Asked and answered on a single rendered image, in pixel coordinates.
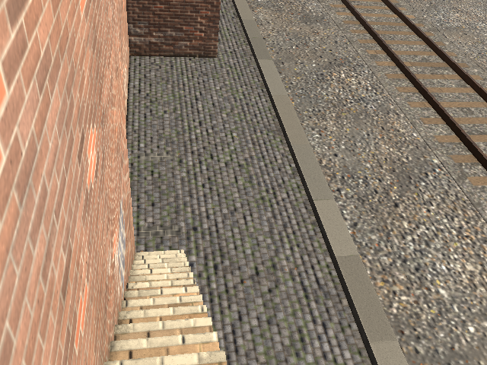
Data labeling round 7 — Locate stairs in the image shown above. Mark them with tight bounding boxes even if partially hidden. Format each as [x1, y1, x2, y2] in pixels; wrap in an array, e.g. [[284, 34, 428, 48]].
[[104, 249, 227, 365]]

